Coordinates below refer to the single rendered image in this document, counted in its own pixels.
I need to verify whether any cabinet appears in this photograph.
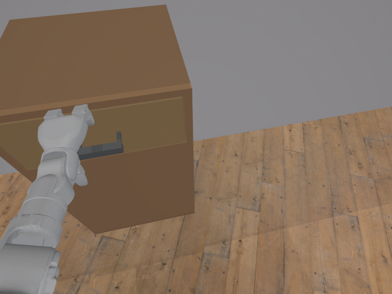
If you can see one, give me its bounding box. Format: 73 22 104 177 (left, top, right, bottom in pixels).
0 4 195 234

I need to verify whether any handle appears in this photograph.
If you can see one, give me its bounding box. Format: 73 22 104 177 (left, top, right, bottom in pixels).
77 132 124 160

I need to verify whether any left robot forearm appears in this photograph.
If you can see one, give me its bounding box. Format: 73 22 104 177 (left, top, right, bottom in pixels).
0 147 79 250

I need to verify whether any left robot upper arm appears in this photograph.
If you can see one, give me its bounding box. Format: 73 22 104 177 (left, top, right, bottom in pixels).
0 243 61 294

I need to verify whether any drawer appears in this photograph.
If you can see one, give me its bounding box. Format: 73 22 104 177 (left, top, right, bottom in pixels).
0 96 185 169

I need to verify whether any robot left hand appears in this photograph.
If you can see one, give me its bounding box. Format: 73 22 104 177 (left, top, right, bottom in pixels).
38 104 94 186

